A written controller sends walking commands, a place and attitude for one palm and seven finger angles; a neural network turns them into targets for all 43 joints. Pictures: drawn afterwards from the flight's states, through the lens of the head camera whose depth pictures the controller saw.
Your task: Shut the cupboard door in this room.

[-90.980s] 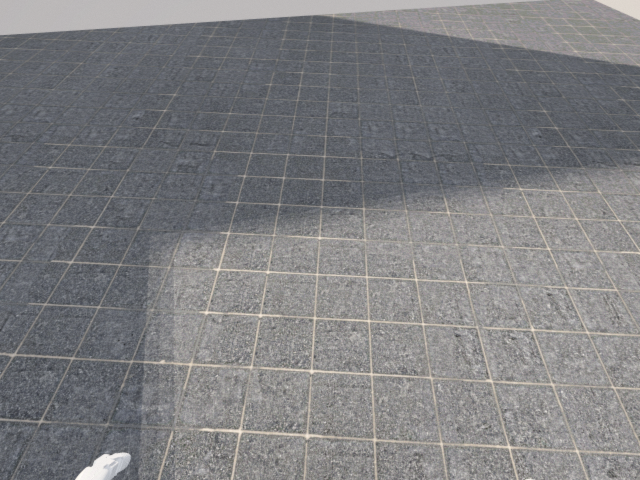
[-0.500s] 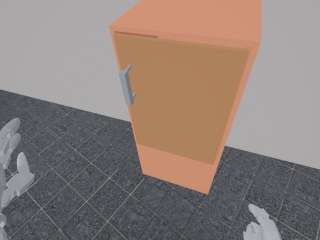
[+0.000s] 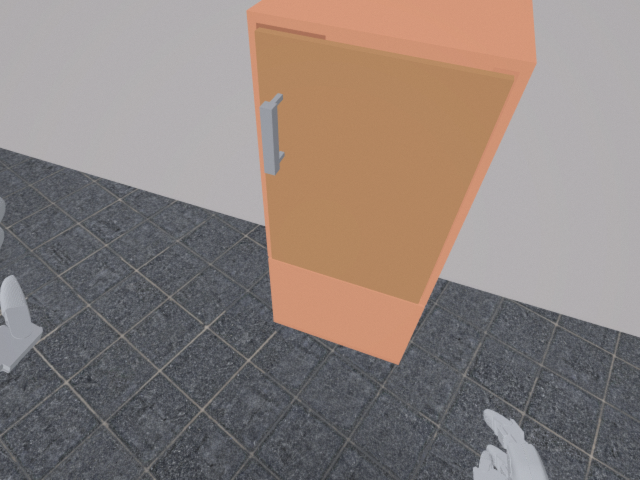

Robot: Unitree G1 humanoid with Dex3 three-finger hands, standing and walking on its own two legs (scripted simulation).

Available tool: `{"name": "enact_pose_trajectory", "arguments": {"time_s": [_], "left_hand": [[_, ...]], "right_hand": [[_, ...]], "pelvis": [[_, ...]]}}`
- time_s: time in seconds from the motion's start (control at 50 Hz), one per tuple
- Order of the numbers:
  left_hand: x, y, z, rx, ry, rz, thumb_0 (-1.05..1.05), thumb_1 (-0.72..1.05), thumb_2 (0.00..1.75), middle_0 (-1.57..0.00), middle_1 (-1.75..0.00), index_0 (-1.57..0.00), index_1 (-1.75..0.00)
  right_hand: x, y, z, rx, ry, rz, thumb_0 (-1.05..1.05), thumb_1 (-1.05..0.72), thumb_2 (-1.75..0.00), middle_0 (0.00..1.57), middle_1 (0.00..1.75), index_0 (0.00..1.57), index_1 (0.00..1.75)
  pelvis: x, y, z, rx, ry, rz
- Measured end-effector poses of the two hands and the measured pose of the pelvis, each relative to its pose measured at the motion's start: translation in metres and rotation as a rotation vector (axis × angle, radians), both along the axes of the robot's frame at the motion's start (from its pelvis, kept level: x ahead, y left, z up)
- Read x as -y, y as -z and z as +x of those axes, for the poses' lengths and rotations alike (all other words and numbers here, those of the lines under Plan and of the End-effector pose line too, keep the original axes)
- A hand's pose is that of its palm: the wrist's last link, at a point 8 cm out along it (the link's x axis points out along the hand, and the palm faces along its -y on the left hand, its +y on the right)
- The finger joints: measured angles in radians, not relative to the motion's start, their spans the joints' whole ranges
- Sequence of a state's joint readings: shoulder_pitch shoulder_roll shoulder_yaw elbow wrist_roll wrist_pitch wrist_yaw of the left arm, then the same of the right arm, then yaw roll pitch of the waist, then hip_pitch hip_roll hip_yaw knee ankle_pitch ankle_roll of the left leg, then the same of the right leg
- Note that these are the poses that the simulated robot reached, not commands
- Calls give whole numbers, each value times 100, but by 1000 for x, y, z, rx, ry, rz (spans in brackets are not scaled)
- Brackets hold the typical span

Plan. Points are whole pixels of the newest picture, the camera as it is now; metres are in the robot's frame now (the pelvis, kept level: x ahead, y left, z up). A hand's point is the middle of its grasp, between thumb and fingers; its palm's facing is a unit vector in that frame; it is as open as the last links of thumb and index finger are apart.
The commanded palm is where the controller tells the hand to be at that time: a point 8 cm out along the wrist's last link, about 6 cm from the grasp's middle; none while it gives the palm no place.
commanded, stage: step back with the hand held close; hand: left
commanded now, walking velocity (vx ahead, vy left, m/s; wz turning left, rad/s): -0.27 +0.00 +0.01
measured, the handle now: (275, 134) +0.69 +0.13 +0.06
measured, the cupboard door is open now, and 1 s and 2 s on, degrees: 0 0 0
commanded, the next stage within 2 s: stop stepping back and stand still in 0.62 s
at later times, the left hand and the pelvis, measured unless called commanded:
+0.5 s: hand out of the picture +0.12 +0.27 +0.19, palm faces +0.47 -0.74 -0.48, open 7.4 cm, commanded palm +0.03 +0.31 +0.19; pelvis -0.08 -0.01 +0.00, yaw +5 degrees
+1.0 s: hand out of the picture +0.02 +0.29 +0.18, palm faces +0.42 -0.83 -0.37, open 7.5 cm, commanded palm -0.02 +0.32 +0.19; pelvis -0.17 +0.03 -0.01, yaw -3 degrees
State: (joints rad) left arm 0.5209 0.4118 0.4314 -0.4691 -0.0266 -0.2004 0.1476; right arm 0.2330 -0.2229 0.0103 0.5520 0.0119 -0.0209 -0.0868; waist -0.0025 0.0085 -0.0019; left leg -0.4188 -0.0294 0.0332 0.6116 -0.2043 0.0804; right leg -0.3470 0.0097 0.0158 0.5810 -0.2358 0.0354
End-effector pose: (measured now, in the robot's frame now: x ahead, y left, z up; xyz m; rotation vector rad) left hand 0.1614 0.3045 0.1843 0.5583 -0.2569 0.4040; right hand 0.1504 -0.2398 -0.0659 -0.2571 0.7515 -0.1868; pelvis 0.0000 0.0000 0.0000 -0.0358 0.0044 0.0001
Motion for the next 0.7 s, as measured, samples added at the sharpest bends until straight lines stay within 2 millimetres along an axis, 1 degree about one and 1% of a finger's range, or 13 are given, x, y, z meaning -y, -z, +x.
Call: {"name": "enact_pose_trajectory", "arguments": {"time_s": [0.14, 0.22, 0.3, 0.36, 0.46, 0.52, 0.58, 0.64, 0.7], "left_hand": [[10, -11, -30, 83, -12, 38, 2, 89, 90, -21, -30, -21, -30], [19, -12, -43, 84, 9, 41, 2, 89, 90, -21, -30, -21, -30], [23, -11, -53, 88, 33, 27, 2, 89, 90, -21, -30, -21, -30], [19, -12, -60, 101, 55, 30, 2, 88, 90, -21, -30, -21, -30], [4, -15, -76, 104, 50, 77, 2, 88, 90, -21, -30, -21, -30], [-4, -22, -94, 121, 21, 96, 2, 88, 90, -21, -30, -21, -30], [-7, -26, -120, 142, -13, 95, 2, 88, 90, -21, -30, -21, -30], [-1, -18, -143, 133, -29, 86, 2, 89, 90, -21, -30, -21, -30], [7, -9, -154, 124, -20, 16, 2, 89, 90, -21, -30, -21, -30]], "right_hand": [[2, 12, -21, -10, -41, 17, 1, -90, -90, 20, 30, 20, 30], [7, 12, -33, -8, -45, 24, 1, -90, -90, 20, 30, 20, 30], [13, 9, -45, -18, -40, 7, 1, -90, -90, 20, 30, 20, 30], [15, 6, -56, -21, -22, -15, 1, -91, -90, 20, 30, 20, 30], [11, 0, -72, 4, -5, -38, 1, -91, -90, 20, 30, 20, 30], [4, -1, -78, 4, -34, -32, 1, -91, -90, 20, 30, 20, 30], [-4, 1, -80, 18, -71, -11, 1, -91, -90, 20, 30, 20, 30], [-10, 6, -80, 56, -114, 14, 1, -91, -90, 20, 30, 20, 30], [-17, 9, -90, 51, -131, 30, 1, -91, -90, 20, 30, 20, 30]], "pelvis": [[10, 5, -23, 6, -25, -10], [15, 4, -35, 1, -25, -4], [15, 3, -46, -4, -31, 0], [11, 4, -55, -2, -37, -7], [5, 4, -73, -2, -61, -44], [7, 3, -83, -19, -97, -66], [10, 4, -94, -50, -93, -58], [14, 12, -112, -77, -46, -22], [12, 8, -131, -44, -23, -35]]}}
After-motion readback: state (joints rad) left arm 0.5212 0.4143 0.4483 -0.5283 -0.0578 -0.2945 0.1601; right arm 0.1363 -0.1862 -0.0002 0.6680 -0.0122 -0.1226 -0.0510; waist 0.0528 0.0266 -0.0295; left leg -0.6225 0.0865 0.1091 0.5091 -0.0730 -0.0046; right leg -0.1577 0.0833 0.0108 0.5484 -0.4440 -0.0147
